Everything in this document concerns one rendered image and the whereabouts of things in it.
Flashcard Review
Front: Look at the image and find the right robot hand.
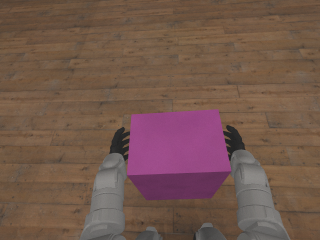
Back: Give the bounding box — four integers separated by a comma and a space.
223, 125, 245, 161

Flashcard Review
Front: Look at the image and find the robot right upper arm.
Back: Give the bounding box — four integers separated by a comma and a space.
237, 230, 286, 240

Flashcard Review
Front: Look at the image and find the left robot shin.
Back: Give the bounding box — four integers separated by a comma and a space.
146, 226, 158, 233

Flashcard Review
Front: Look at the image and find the right robot thigh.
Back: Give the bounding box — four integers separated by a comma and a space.
195, 227, 227, 240

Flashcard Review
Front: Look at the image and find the carton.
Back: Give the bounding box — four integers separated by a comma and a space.
127, 109, 232, 200

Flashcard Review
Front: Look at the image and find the right robot forearm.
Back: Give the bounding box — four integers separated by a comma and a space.
230, 149, 291, 240

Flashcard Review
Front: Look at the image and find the left robot hand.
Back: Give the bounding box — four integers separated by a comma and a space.
109, 127, 130, 161

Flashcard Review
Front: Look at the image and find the left robot forearm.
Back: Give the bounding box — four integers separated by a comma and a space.
79, 153, 127, 240

